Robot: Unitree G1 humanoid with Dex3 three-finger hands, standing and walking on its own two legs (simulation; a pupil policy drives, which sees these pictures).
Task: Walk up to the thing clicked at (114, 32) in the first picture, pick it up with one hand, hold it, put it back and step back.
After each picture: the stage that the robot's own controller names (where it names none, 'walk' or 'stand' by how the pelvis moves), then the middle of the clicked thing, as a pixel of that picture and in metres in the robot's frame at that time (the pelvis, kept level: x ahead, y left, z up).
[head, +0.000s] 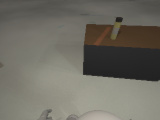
stand; (115, 28) +1.01 -0.27 +0.04
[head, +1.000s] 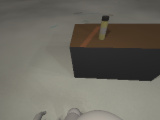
rise first; (103, 28) +0.92 -0.07 +0.07
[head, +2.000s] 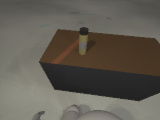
rise first; (83, 42) +0.63 +0.14 +0.06
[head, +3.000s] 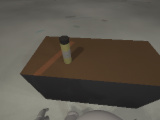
stand; (66, 51) +0.52 +0.23 +0.06
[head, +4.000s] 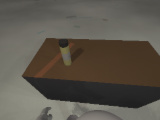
stand; (65, 53) +0.52 +0.23 +0.04
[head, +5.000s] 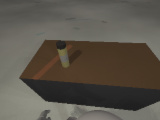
stand; (63, 55) +0.51 +0.24 +0.04
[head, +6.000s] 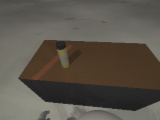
stand; (63, 55) +0.50 +0.25 +0.04
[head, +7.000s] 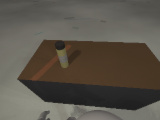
stand; (62, 55) +0.50 +0.25 +0.04
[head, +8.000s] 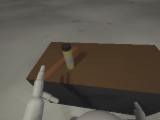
rise first; (68, 57) +0.49 +0.23 +0.04
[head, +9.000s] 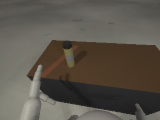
go down; (69, 55) +0.51 +0.23 +0.04
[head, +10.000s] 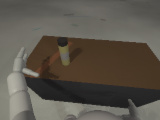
go down; (64, 52) +0.51 +0.22 +0.05
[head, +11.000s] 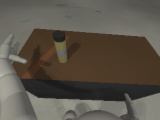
go down; (61, 49) +0.49 +0.21 +0.08
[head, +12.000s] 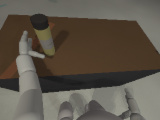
close in; (45, 39) +0.50 +0.23 +0.11
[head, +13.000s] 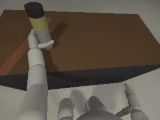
close; (42, 30) +0.54 +0.23 +0.13
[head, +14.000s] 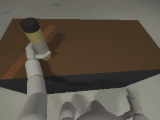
lift; (39, 43) +0.48 +0.27 +0.12
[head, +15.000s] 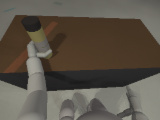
lift; (40, 41) +0.48 +0.26 +0.13
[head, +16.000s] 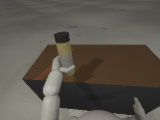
lift; (65, 56) +0.33 +0.16 +0.23
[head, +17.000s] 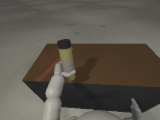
hold; (67, 61) +0.34 +0.16 +0.18
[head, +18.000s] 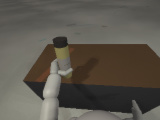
hold; (63, 59) +0.33 +0.17 +0.20
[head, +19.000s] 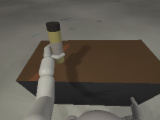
crouch; (56, 44) +0.44 +0.22 +0.21
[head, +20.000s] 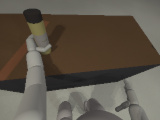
lower; (40, 35) +0.53 +0.23 +0.11
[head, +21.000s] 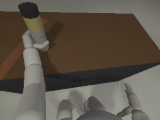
lower; (37, 31) +0.54 +0.24 +0.13
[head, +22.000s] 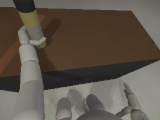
lower; (33, 27) +0.55 +0.25 +0.14
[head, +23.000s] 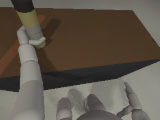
lower; (32, 27) +0.55 +0.25 +0.14
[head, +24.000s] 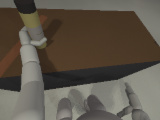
loosen; (34, 28) +0.55 +0.25 +0.14
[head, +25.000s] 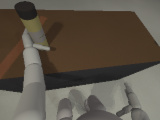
withdraw; (36, 31) +0.53 +0.24 +0.13
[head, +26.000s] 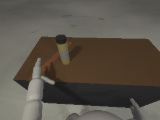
sink last; (63, 51) +0.50 +0.23 +0.09
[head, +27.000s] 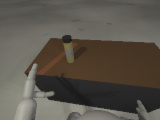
stand; (69, 50) +0.54 +0.23 +0.08
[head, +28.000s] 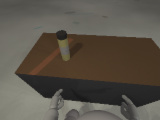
stand; (64, 47) +0.52 +0.23 +0.09
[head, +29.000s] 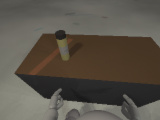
stand; (63, 47) +0.53 +0.24 +0.10
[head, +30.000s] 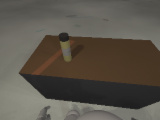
stand; (66, 48) +0.53 +0.23 +0.08
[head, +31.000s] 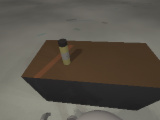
walk; (64, 53) +0.54 +0.24 +0.04
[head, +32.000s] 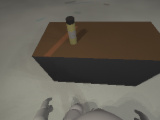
walk; (71, 32) +0.70 +0.22 +0.05
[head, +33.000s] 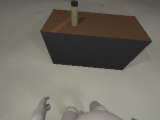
walk; (74, 14) +1.04 +0.22 +0.05
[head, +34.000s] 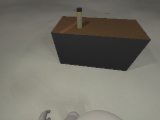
stand; (79, 18) +1.18 +0.20 +0.05
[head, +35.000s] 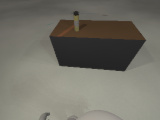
stand; (76, 21) +1.18 +0.23 +0.04
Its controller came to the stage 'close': yes
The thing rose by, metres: 0.22
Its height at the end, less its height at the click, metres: +0.00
